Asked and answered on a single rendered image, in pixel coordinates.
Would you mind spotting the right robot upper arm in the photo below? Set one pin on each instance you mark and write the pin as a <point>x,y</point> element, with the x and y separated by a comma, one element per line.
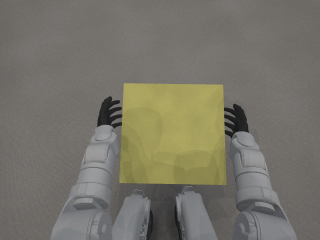
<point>252,225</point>

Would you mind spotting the robot right hand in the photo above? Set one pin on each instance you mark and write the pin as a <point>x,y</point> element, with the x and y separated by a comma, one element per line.
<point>240,120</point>

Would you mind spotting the robot right forearm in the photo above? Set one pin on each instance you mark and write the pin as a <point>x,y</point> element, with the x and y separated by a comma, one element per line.
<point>254,189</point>

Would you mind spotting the carton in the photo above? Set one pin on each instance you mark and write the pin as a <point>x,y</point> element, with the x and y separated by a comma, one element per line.
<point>173,134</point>

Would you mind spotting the left robot shin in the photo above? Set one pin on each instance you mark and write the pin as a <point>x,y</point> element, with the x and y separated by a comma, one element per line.
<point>143,232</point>

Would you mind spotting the robot left hand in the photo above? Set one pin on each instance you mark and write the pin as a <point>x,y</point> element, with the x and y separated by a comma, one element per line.
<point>104,113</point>

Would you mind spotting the right robot shin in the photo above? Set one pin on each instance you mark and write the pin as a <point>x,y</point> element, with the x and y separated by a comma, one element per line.
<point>185,189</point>

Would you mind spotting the left robot upper arm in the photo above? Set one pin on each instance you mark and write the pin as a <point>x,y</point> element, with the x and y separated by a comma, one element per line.
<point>86,224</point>

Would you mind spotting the robot left forearm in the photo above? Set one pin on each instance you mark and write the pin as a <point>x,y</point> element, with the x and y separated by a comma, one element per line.
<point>92,189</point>

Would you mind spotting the robot shin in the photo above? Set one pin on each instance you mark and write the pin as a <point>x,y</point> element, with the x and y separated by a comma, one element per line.
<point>185,189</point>
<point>143,232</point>

